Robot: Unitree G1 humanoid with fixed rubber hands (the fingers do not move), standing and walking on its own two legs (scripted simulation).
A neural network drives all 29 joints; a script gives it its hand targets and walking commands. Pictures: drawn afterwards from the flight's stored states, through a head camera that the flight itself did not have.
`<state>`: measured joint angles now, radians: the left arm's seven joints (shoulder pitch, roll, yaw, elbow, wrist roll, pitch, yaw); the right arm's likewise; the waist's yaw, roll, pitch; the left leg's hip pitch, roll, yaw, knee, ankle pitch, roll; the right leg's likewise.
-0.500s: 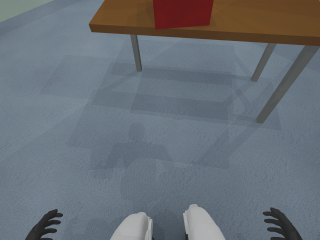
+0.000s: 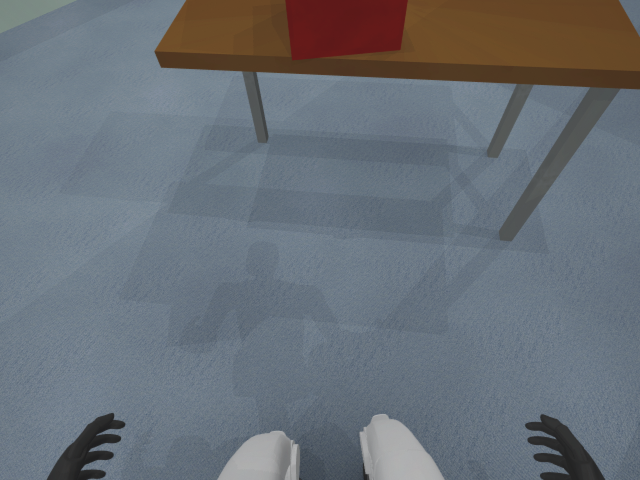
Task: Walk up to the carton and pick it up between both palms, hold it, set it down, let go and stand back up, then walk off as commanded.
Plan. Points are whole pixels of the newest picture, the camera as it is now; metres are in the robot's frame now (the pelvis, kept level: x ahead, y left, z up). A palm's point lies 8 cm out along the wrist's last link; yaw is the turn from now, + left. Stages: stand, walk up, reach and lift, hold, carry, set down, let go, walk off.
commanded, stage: walk off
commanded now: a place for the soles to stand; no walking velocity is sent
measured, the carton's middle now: out of the picture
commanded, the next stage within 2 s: stand in 0.96 s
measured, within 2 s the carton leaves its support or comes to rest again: neither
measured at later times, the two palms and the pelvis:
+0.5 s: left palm out of the picture +0.11 +0.31 -0.06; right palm out of the picture +0.11 -0.30 -0.08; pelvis -0.02 +0.00 +0.00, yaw -1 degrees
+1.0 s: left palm out of the picture +0.11 +0.32 -0.07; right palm out of the picture +0.11 -0.30 -0.08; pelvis -0.02 +0.01 +0.00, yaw -1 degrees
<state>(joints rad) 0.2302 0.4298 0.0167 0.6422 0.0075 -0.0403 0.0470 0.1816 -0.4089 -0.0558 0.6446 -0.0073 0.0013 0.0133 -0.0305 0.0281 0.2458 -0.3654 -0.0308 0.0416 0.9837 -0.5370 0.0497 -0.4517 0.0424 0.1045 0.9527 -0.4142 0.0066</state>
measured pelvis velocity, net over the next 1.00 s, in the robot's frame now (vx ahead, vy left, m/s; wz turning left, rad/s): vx -0.02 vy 0.01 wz -0.01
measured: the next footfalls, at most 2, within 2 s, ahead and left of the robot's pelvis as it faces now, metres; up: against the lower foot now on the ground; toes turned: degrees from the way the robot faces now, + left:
none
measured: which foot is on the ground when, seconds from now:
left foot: down 0.00-1.00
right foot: down 0.00-1.00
